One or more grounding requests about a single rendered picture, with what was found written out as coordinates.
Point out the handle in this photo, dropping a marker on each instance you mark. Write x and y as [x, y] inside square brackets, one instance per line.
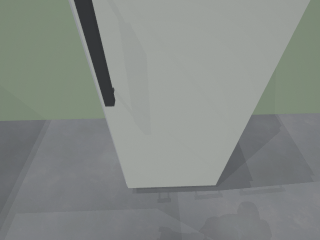
[87, 17]

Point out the fridge door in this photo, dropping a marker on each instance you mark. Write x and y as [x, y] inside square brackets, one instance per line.
[187, 76]

